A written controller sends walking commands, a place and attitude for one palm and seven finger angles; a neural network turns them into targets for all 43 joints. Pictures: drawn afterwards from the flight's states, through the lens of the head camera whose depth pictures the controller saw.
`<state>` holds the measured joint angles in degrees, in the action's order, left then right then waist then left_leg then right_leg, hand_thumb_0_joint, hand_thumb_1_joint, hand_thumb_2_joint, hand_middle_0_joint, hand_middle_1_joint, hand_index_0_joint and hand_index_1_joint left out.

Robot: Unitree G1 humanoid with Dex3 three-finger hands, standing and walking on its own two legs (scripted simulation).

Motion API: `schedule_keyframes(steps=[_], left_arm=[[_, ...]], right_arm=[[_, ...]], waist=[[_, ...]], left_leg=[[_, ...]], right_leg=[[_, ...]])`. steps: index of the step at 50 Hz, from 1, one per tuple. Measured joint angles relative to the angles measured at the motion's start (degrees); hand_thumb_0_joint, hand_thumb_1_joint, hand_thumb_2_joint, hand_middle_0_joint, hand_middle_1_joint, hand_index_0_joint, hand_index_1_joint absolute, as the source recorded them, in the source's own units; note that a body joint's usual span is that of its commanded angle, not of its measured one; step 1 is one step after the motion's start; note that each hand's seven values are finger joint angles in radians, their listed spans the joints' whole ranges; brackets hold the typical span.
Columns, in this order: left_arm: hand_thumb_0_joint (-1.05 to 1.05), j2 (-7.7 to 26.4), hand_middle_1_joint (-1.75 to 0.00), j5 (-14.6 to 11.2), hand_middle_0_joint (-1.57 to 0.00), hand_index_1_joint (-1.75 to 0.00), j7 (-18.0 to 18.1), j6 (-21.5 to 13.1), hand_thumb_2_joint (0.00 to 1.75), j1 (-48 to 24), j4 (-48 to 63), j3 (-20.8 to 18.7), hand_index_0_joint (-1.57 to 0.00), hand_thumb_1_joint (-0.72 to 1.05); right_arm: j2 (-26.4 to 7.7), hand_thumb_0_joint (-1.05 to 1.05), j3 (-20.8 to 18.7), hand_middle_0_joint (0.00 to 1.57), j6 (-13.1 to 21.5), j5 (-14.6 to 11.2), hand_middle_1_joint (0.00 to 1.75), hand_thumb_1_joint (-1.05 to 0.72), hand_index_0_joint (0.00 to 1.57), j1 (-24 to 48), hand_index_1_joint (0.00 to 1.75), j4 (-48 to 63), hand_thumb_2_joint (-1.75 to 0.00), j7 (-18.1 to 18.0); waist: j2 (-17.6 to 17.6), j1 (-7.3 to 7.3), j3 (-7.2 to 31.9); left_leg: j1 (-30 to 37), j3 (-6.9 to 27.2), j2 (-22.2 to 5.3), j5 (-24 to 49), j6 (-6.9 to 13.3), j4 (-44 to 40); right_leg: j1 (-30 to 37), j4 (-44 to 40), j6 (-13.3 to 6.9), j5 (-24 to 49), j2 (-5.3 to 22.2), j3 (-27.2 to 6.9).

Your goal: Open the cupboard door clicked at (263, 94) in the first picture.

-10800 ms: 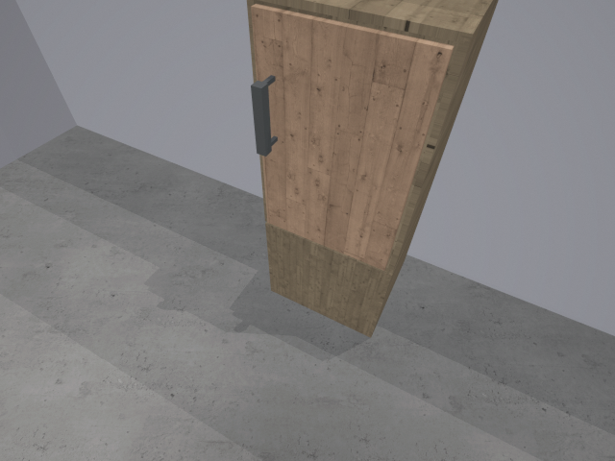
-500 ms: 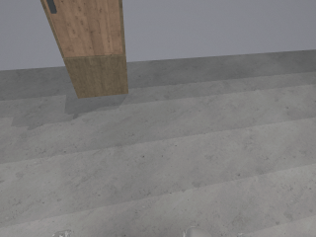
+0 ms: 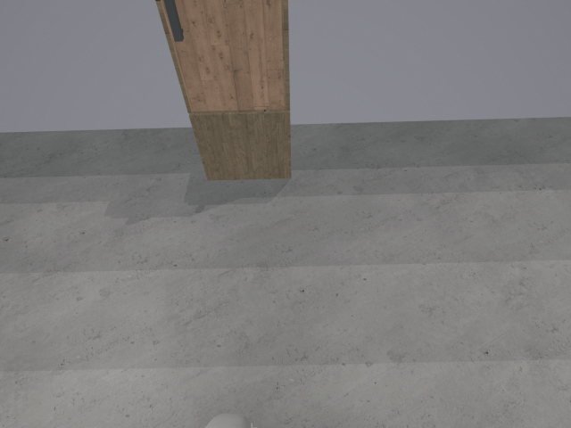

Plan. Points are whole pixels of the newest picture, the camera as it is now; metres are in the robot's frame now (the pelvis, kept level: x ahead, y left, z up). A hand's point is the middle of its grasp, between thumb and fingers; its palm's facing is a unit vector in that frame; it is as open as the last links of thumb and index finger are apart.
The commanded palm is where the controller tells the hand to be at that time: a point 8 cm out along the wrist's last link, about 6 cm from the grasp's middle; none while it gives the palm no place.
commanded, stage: take the last steps up to it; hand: left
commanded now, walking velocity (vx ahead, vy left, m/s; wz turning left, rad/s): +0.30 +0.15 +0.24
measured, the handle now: (173, 9) +1.23 +0.40 +0.04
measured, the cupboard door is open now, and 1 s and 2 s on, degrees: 0 0 0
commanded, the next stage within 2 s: none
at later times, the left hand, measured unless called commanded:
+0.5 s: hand out of the picture +0.12 +0.25 -0.16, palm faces +0.11 -0.98 -0.19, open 7.4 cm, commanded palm none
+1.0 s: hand (160, 389) +0.20 +0.23 -0.17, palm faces +0.19 -0.97 -0.17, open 7.3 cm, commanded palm none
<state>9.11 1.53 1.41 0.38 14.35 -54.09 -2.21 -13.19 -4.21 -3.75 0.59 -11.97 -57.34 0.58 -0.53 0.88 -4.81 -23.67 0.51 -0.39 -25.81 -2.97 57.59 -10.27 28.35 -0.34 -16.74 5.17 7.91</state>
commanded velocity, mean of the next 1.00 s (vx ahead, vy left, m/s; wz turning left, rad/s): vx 0.30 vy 0.08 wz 0.05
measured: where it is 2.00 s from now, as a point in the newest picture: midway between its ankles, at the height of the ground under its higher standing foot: (260, 310)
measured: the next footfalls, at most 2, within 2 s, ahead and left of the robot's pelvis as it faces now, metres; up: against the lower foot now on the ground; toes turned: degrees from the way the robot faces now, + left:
left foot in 0.16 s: +0.03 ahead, +0.14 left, +0.00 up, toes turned +7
right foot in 0.62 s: +0.24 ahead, -0.06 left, +0.00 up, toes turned -3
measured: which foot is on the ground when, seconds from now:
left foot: up 0.00-0.14, down 0.16-0.64, up 0.66-1.00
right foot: down 0.00-0.16, up 0.18-0.60, down 0.62-1.00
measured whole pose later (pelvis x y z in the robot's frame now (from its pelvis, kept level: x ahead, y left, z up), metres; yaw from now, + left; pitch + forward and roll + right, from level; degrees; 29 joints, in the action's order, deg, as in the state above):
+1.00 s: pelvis +0.24 +0.07 +0.00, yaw +6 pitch +0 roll -1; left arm 7.8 1.6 0.2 -3.5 19.7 -62.5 -2.4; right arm -10.9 -3.5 1.0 1.2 -11.2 -58.2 1.6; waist -0.8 -1.2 -2.4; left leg -28.7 -3.6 -5.5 -11.6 -1.5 41.5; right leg -4.4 20.0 0.8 -15.2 3.0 8.9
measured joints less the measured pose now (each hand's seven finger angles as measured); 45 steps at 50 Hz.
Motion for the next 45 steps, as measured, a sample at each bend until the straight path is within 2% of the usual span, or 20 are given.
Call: schedule_keyframes(steps=[4, 7, 8, 9, 11, 13, 16, 19, 23, 30, 32, 34, 36, 37, 40, 45], left_arm=[[0.0, 1.2, -0.3, 0.3, -0.2, -0.3, -0.5, -0.5, 0.9, 1.9, -1.3, -0.7, -0.2, 0.92], [0.0, 2.3, -0.3, 0.2, -0.2, -0.3, -0.8, -0.3, 0.9, 4.0, -2.6, -1.4, -0.2, 0.91], [0.0, 2.7, -0.3, -0.1, -0.2, -0.3, -0.9, 0.1, 0.9, 4.8, -3.0, -1.6, -0.2, 0.91], [0.0, 3.1, -0.3, -0.2, -0.2, -0.3, -1.0, 0.8, 0.9, 5.2, -3.6, -1.8, -0.2, 0.91], [0.0, 3.8, -0.3, 0.0, -0.2, -0.3, -1.0, 2.3, 0.9, 5.6, -5.0, -1.9, -0.2, 0.91], [0.0, 4.0, -0.3, 0.1, -0.2, -0.3, -1.4, 2.9, 0.9, 5.3, -5.9, -1.8, -0.2, 0.91], [0.01, 3.9, -0.3, 0.1, -0.19, -0.3, -2.1, 2.2, 0.9, 3.8, -5.7, -1.4, -0.2, 0.91], [0.01, 3.4, -0.3, 0.0, -0.19, -0.3, -2.3, 1.4, 0.9, 1.9, -4.6, -1.1, -0.19, 0.91], [0.0, 2.1, -0.3, -0.2, -0.19, -0.3, -2.4, 1.1, 0.9, -0.9, -3.5, -0.7, -0.19, 0.91], [0.0, 0.1, -0.3, -0.3, -0.19, -0.3, -2.8, 0.2, 0.9, -4.6, -1.5, -0.7, -0.19, 0.91], [0.0, -0.2, -0.3, 0.0, -0.19, -0.3, -2.7, -1.3, 0.9, -5.1, -1.0, -0.6, -0.2, 0.91], [0.0, -1.0, -0.3, -0.2, -0.19, -0.3, -2.3, -2.9, 0.9, -5.3, -1.0, -0.4, -0.2, 0.91], [0.0, -1.6, -0.3, -0.4, -0.19, -0.3, -1.8, -3.2, 0.9, -4.2, -1.4, -0.2, -0.2, 0.91], [0.0, -2.0, -0.3, -0.6, -0.2, -0.3, -1.3, -3.3, 0.9, -3.4, -1.7, -0.5, -0.2, 0.92], [-0.02, -1.2, -0.3, -0.6, -0.2, -0.3, -0.2, -4.0, 0.9, -1.4, -2.7, -1.5, -0.2, 0.96], [-0.02, -0.7, -0.3, -0.2, -0.2, -0.3, -0.8, -4.3, 0.9, 2.4, -5.7, -0.8, -0.2, 0.95]], right_arm=[[0.6, 0.01, 0.7, 0.19, 0.6, 0.0, 0.3, -0.91, 0.2, 0.8, 0.3, -0.3, -0.9, 0.3], [1.0, 0.01, 1.2, 0.19, 2.0, 0.1, 0.3, -0.91, 0.2, 1.1, 0.3, 0.5, -0.9, 0.6], [0.9, 0.01, 1.4, 0.19, 2.7, 0.2, 0.3, -0.91, 0.2, 1.1, 0.3, 1.0, -0.9, 0.5], [1.2, 0.01, 1.4, 0.19, 3.4, 0.4, 0.3, -0.91, 0.2, 1.3, 0.3, 1.3, -0.9, 0.4], [1.9, 0.0, 1.8, 0.19, 4.2, 0.6, 0.3, -0.91, 0.2, 0.9, 0.3, 1.8, -0.9, -0.1], [2.5, 0.0, 2.3, 0.2, 4.8, 0.7, 0.3, -0.91, 0.2, -0.5, 0.3, 2.0, -0.9, -0.7], [3.4, 0.0, 3.1, 0.2, 5.6, 0.5, 0.3, -0.91, 0.2, -3.1, 0.3, 1.0, -0.9, -1.4], [4.4, 0.0, 3.5, 0.2, 6.0, 0.3, 0.3, -0.91, 0.2, -6.0, 0.3, -0.9, -0.9, -1.5], [5.4, 0.0, 3.4, 0.2, 6.1, 0.2, 0.3, -0.91, 0.2, -9.3, 0.3, -3.7, -0.9, -1.6], [5.5, 0.0, 2.8, 0.2, 6.0, 0.6, 0.3, -0.9, 0.2, -13.2, 0.3, -7.4, -0.9, -1.6], [5.3, 0.0, 2.5, 0.2, 5.9, 0.3, 0.3, -0.9, 0.2, -14.0, 0.3, -8.2, -0.9, -1.4], [4.8, 0.01, 2.2, 0.2, 5.2, 0.0, 0.3, -0.91, 0.2, -13.0, 0.3, -8.7, -0.9, -1.2], [4.2, 0.01, 1.6, 0.2, 4.6, 0.1, 0.3, -0.91, 0.2, -11.5, 0.3, -8.4, -0.9, -0.9], [3.8, 0.01, 1.3, 0.2, 4.5, 0.2, 0.3, -0.91, 0.2, -10.6, 0.3, -8.0, -0.9, -0.7], [3.1, 0.01, 0.8, 0.2, 4.6, 0.8, 0.3, -0.91, 0.2, -8.0, 0.3, -5.9, -0.9, -0.4], [2.4, 0.0, 0.5, 0.19, 4.5, 0.9, 0.29, -0.91, 0.2, -3.4, 0.3, -2.7, -0.9, 0.2]], waist=[[1.8, -1.87, 0.2], [3.0, -2.8, 1.1], [3.0, -2.82, 1.6], [3.5, -2.99, 1.5], [3.9, -3.16, 1.9], [3.4, -2.66, 2.5], [2.8, -2.17, 2.8], [2.3, -1.97, 3.0], [1.6, -1.26, 2.9], [0.2, 0.61, 2.0], [-0.5, 0.66, 1.6], [-1.5, 0.78, 0.6], [-1.5, 0.66, 0.6], [-1.6, 0.67, 0.8], [-1.6, 0.52, 1.8], [-1.0, -0.17, 2.8]], left_leg=[[4.5, -2.4, -0.5, -1.5, 0.7, -11.1], [9.7, -4.5, -0.1, 2.3, 1.8, -22.9], [10.7, -4.5, 0.0, 6.3, 3.2, -26.2], [10.5, -4.8, 0.4, 8.8, 4.2, -25.4], [11.2, -5.6, 0.6, 7.4, 5.3, -24.2], [13.0, -5.5, 0.7, 6.7, 5.7, -26.3], [16.6, -4.8, 1.4, 8.7, 5.9, -31.7], [19.7, -4.2, 2.2, 10.1, 6.4, -36.1], [23.2, -3.9, 3.1, 10.0, 6.4, -39.3], [26.4, -4.6, 2.8, 4.1, 4.8, -36.6], [24.1, -4.2, 1.7, -0.4, 4.5, -28.8], [17.0, -2.2, 1.3, -3.0, 5.3, -11.4], [9.5, -1.5, 1.1, 0.5, 5.5, 2.6], [6.1, -1.5, 0.5, 3.3, 5.3, 6.2], [-1.5, -1.7, -2.2, 9.5, 4.0, 7.1], [-6.8, -2.5, -5.1, 13.4, 1.8, -3.2]], right_leg=[[-0.1, 0.9, 1.1, -0.7, 1.6, 1.3], [-0.8, 3.6, 2.5, -2.4, 2.9, 1.9], [-1.7, 5.9, 2.5, -3.7, 3.2, 2.0], [-3.1, 10.0, 2.4, -7.5, 3.4, 0.9], [-7.2, 20.4, 1.4, -12.5, 2.2, -2.0], [-11.1, 28.6, 0.7, -11.1, 1.1, -3.1], [-15.2, 32.8, 0.7, -6.0, 0.7, -3.7], [-17.8, 31.4, 1.3, -2.1, 0.9, -4.2], [-18.8, 24.6, 1.7, 1.1, 1.2, -4.4], [-13.4, 9.8, 0.5, 3.0, -0.4, -3.3], [-10.8, 6.9, -0.8, 4.9, -1.6, -2.5], [-10.2, 9.0, -1.8, 2.6, -2.1, -1.3], [-8.0, 7.1, -2.2, 1.5, -2.4, -0.6], [-6.7, 5.0, -1.9, 1.9, -2.6, -0.3], [-3.1, -1.3, -1.8, 3.7, -3.3, 0.5], [2.0, -7.8, -1.0, 4.3, -3.4, 0.8]])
